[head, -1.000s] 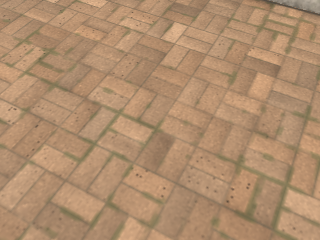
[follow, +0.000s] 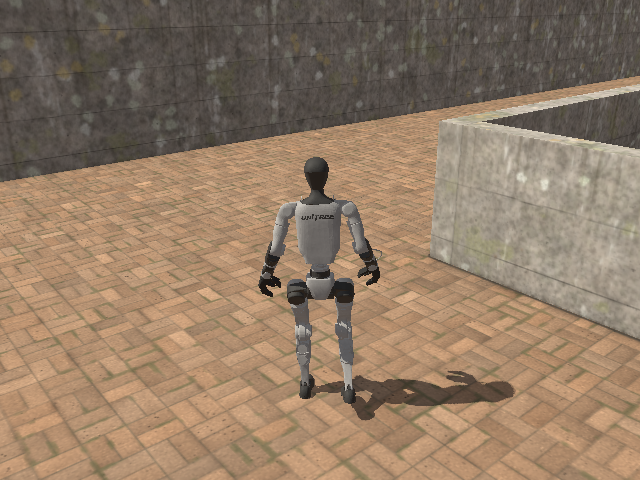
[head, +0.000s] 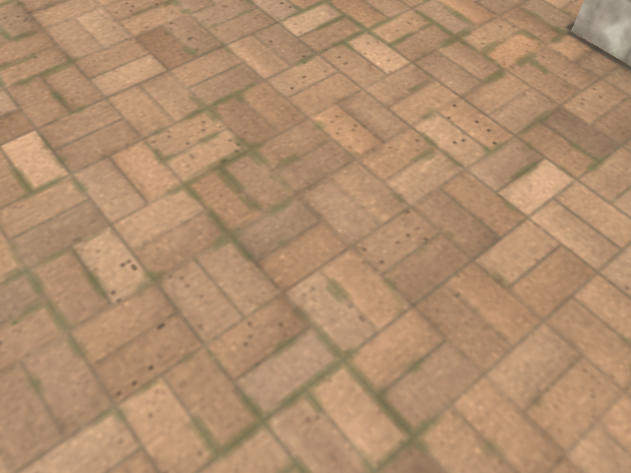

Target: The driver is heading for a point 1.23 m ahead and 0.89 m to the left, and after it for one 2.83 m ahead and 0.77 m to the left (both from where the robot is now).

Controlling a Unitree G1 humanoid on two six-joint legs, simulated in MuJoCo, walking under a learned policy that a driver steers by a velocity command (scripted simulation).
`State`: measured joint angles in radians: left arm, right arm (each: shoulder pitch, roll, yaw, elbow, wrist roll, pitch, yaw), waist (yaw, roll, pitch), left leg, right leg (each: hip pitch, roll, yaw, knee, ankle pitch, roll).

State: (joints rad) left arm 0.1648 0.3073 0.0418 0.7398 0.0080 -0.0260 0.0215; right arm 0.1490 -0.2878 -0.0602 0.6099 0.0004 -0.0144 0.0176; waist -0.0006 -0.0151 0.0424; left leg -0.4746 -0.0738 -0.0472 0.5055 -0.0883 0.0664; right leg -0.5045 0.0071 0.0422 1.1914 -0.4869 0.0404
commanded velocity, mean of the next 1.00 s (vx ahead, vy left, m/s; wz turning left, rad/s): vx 0.02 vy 0.00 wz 0.58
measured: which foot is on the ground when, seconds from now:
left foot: down 0.00-0.30, up 0.32-0.72, down 0.74-1.00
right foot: up 0.00-0.28, down 0.30-0.74, up 0.76-1.00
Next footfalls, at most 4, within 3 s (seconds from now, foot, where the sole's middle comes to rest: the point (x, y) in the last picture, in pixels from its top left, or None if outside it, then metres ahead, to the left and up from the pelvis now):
0.30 right None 0.11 -0.15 -0.77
0.74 left None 0.00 0.10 -0.77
1.24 right None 0.13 -0.07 -0.77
1.56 left None -0.08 0.09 -0.77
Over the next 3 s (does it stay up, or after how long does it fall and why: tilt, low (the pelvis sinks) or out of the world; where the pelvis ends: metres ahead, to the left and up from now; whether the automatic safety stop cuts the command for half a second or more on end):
stays up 0.42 0.14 0.01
